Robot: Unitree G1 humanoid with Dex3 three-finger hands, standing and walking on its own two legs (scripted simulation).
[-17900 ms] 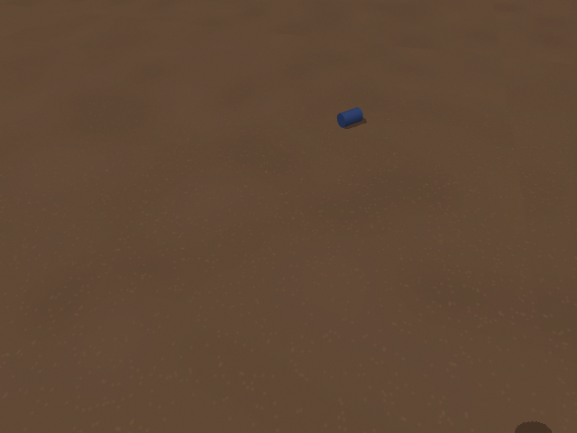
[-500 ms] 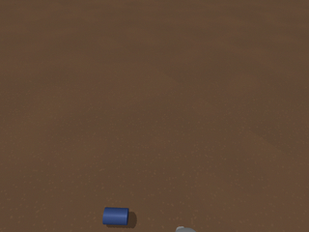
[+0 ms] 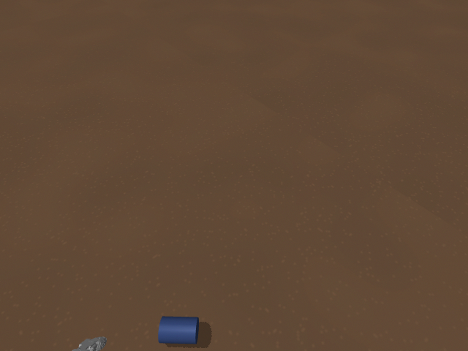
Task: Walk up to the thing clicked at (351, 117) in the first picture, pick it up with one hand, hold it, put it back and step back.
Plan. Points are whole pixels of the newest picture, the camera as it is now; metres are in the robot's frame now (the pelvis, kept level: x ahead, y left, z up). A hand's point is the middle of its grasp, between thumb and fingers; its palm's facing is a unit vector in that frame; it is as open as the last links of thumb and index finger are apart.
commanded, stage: walk up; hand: left
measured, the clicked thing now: (179, 329) +0.32 +0.23 -0.71
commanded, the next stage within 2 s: stand in 0.56 s
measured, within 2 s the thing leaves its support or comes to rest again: neither
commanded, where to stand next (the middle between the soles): +0.00 -0.02 m, yaw +1 degrees
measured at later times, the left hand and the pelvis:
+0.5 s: hand out of the picture +0.07 +0.24 -0.13, palm faces +0.03 -0.94 -0.33, open 7.4 cm; pelvis +0.01 -0.01 +0.02, yaw +2 degrees
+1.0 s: hand out of the picture +0.09 +0.24 -0.13, palm faces +0.01 -0.94 -0.35, open 7.4 cm; pelvis +0.03 -0.01 +0.03, yaw +2 degrees
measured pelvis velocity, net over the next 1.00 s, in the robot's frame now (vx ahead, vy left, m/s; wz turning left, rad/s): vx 0.03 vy -0.01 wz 0.04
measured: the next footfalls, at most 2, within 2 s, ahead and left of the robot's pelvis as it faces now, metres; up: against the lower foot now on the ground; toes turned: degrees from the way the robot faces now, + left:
left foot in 1.96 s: -0.02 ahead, +0.13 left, +0.00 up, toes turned +1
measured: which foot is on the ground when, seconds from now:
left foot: down 0.00-1.00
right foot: down 0.00-1.00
